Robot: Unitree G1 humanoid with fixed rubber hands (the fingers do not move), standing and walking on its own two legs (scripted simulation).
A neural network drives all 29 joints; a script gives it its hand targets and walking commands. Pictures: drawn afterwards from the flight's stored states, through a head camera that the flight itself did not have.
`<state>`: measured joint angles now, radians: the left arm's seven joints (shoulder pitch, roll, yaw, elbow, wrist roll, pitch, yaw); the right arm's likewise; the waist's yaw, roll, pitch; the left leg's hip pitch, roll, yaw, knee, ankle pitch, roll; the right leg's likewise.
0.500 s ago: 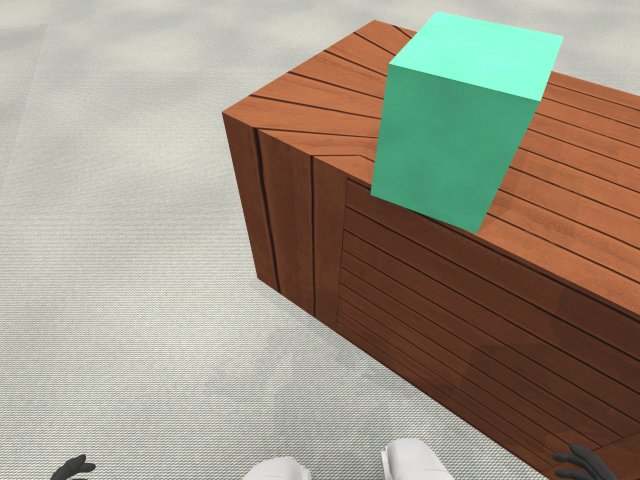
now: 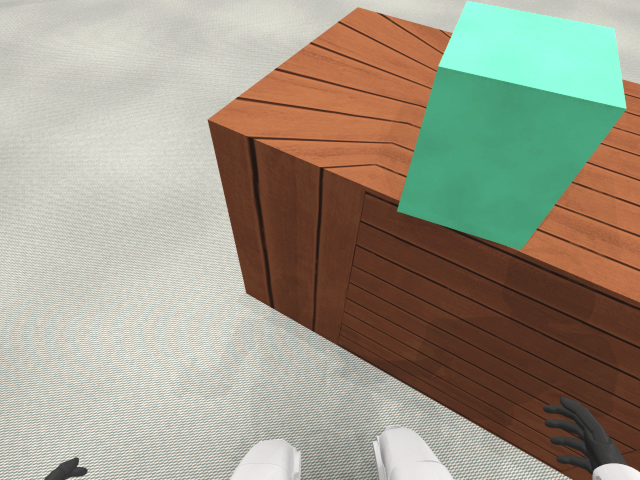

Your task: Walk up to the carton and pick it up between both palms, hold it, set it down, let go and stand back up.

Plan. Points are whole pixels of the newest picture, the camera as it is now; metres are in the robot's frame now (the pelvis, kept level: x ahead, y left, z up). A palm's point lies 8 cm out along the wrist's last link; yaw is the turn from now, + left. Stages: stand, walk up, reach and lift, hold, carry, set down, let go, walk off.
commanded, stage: walk up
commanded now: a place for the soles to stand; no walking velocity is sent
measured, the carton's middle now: (494, 128) +0.58 -0.23 +0.12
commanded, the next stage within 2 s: none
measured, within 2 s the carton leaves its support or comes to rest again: neither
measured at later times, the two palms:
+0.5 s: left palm (106, 403) +0.22 +0.30 -0.08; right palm (617, 459) +0.17 -0.34 -0.06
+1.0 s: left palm (139, 373) +0.25 +0.27 -0.07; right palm out of the picture +0.15 -0.37 -0.03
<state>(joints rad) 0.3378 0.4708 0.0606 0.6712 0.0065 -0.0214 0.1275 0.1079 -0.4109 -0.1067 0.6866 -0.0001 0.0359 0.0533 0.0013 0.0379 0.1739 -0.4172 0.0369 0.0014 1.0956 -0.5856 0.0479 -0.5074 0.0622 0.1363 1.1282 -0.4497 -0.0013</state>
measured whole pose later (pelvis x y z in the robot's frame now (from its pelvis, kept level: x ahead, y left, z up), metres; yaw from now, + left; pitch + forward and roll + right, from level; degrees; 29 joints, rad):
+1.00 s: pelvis +0.08 -0.04 +0.03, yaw -11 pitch -2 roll -2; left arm 0.22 0.49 0.06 0.67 0.01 0.00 0.05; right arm 0.12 -0.37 -0.11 0.72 0.00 0.02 0.00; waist 0.00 -0.05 0.20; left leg -0.37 0.07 0.09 0.88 -0.46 0.05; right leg -0.50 0.05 0.12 0.96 -0.43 0.01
